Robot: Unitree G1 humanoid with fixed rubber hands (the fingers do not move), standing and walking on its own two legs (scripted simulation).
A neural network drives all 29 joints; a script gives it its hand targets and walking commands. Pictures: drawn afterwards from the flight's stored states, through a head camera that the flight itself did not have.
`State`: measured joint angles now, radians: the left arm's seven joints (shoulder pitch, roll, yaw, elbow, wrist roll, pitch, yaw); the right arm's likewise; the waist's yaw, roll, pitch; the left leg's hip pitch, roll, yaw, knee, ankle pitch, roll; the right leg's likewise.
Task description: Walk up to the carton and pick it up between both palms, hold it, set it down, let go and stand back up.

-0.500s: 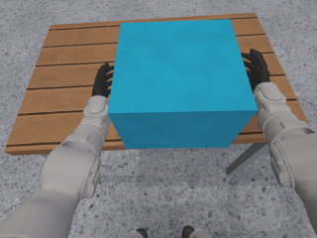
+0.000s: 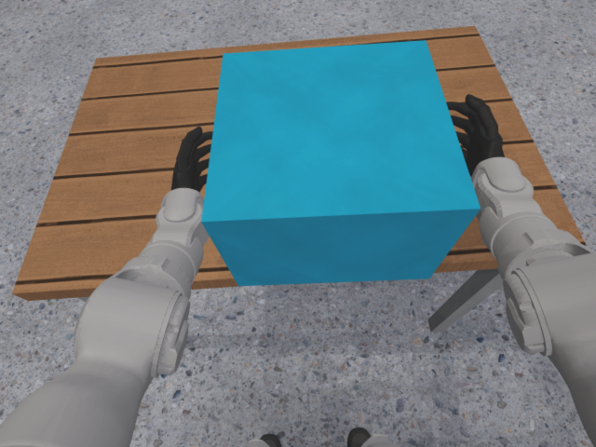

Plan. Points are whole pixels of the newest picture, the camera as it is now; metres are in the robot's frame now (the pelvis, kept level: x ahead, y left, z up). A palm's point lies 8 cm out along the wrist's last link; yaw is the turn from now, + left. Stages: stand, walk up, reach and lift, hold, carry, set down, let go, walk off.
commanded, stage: reach and lift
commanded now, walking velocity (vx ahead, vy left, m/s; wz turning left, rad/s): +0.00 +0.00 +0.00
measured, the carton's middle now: (328, 168) +0.51 -0.03 +0.01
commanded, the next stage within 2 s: none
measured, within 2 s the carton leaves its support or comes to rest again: leaves its support in 1.98 s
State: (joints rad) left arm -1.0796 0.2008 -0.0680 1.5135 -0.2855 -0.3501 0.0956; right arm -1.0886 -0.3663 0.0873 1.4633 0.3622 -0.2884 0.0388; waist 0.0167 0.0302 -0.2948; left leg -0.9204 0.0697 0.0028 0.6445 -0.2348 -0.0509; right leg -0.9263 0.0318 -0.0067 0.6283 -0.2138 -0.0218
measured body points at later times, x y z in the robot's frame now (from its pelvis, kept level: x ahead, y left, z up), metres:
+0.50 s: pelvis +0.01 +0.00 +0.01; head +0.12 +0.00 +0.45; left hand +0.48 +0.17 +0.05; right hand +0.48 -0.22 +0.07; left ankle +0.01 +0.15 -0.71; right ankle +0.02 -0.10 -0.71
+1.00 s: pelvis +0.03 +0.01 +0.03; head +0.14 +0.00 +0.46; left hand +0.47 +0.17 +0.05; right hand +0.47 -0.23 +0.06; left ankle +0.01 +0.15 -0.71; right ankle +0.02 -0.10 -0.71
